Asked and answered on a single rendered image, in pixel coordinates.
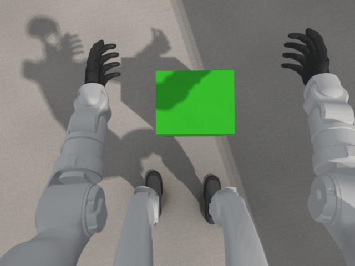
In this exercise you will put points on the robot left upper arm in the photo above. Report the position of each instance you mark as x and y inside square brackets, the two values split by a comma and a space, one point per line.
[67, 216]

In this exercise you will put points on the robot right upper arm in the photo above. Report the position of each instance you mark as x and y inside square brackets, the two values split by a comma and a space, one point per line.
[332, 202]

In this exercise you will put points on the left robot hand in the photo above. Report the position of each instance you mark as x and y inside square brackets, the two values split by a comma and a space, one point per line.
[95, 70]

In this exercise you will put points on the right robot hand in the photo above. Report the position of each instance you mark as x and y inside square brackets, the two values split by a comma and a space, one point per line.
[314, 59]

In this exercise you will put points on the right robot forearm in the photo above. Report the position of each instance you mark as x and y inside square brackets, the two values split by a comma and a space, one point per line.
[332, 125]

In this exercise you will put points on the carton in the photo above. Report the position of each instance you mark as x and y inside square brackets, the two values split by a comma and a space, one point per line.
[195, 103]

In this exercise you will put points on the robot left foot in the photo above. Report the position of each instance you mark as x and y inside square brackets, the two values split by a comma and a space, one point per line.
[154, 181]

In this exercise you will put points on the left robot forearm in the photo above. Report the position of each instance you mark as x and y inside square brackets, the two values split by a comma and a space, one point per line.
[84, 144]

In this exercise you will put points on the left robot shin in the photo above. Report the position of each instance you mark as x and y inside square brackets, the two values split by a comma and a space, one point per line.
[143, 189]

